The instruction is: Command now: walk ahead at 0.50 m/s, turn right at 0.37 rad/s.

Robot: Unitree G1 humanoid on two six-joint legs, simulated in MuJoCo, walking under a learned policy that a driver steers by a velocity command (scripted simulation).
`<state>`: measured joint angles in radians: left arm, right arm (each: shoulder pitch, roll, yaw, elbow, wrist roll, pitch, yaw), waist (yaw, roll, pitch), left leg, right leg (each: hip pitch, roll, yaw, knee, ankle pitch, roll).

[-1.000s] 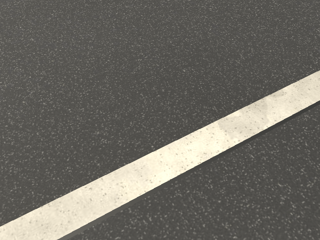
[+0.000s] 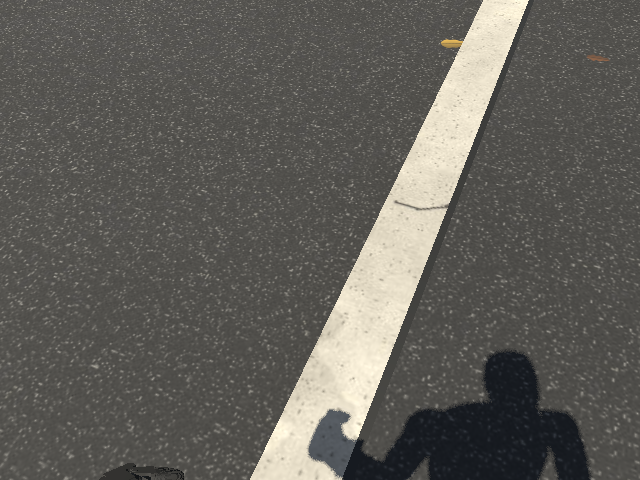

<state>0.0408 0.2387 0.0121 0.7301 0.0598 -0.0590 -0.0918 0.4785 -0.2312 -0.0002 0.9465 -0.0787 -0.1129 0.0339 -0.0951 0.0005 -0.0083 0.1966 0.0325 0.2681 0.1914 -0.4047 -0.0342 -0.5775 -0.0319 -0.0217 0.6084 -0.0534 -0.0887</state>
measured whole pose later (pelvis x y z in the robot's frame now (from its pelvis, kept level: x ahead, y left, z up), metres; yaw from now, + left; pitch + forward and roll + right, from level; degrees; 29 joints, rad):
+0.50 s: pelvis +0.31 +0.01 +0.00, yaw -4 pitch +1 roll -1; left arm 0.39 0.24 0.03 0.87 0.07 -0.10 -0.08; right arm 0.10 -0.26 0.00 0.80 -0.05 -0.13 0.03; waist 0.05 0.01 0.00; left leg -0.47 -0.01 0.05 0.66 -0.24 0.08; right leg -0.18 0.04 0.08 0.86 -0.55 0.00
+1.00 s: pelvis +0.53 -0.04 +0.01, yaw +5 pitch +3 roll +1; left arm 0.07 0.24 0.03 0.72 0.04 -0.11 0.01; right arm 0.35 -0.25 -0.05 0.85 -0.04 -0.11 0.06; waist -0.08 -0.01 -0.02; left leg -0.26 -0.06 -0.09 0.87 -0.55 -0.01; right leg -0.41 -0.03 -0.05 0.45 -0.11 -0.09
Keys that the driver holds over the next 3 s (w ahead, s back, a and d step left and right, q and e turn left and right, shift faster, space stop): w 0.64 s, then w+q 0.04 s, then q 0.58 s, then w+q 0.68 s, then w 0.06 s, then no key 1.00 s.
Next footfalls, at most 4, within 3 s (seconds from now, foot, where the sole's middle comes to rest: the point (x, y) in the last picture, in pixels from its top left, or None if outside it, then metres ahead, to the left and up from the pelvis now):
0.02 right None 0.19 -0.12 -0.76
0.44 left None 0.44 0.09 -0.76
0.94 right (375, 396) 0.66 -0.14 -0.76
1.34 left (284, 469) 0.52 0.06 -0.76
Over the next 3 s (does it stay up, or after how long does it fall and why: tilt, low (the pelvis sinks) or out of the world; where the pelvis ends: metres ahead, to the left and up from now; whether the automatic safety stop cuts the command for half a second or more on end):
stays up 0.99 0.18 -0.09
